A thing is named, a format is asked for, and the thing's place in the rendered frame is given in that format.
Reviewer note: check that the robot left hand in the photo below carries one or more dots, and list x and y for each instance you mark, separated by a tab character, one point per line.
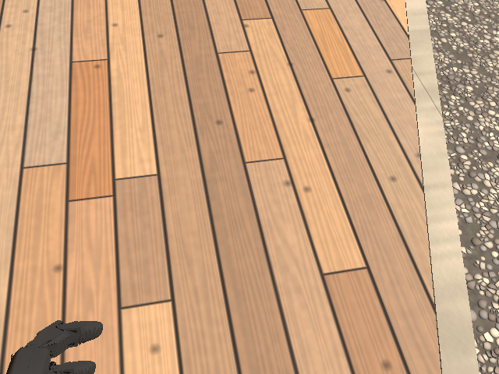
35	357

